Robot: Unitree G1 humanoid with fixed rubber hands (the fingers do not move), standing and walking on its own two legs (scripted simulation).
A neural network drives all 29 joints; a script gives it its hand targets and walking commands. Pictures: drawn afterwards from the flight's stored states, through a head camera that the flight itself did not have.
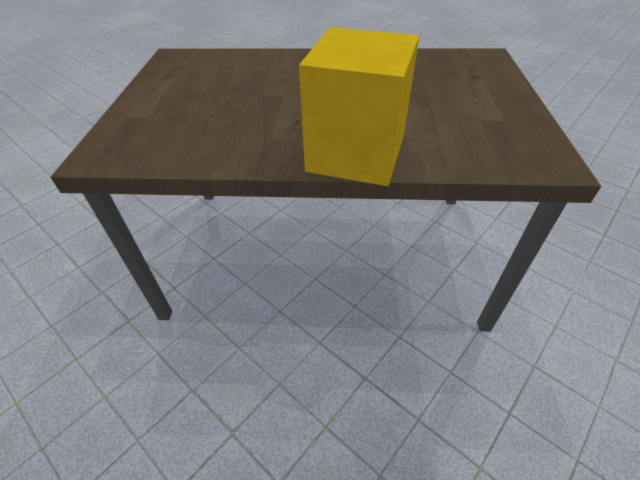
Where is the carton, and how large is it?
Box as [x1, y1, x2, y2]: [299, 27, 419, 185]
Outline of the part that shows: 330,27 299,64 305,171 388,185 403,136 419,35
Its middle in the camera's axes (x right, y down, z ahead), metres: +0.09 -0.31 +0.88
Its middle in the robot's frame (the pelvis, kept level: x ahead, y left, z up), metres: +0.89 -0.02 +0.04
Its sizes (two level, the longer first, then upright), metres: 0.210 0.200 0.250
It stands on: a table, 0.69 m high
